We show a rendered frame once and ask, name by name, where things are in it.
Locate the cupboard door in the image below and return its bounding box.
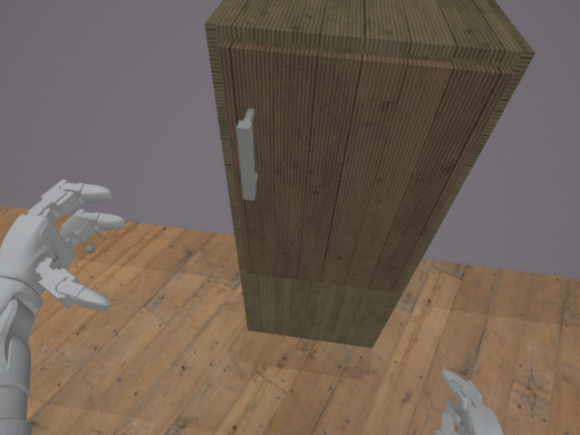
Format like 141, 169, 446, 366
218, 42, 514, 293

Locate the robot left hand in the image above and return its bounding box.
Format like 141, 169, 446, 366
0, 179, 125, 311

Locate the robot left forearm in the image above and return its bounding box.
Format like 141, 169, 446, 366
0, 276, 43, 435

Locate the robot right hand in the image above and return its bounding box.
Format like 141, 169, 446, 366
435, 370, 504, 435

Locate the handle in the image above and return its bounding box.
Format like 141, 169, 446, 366
237, 109, 257, 200

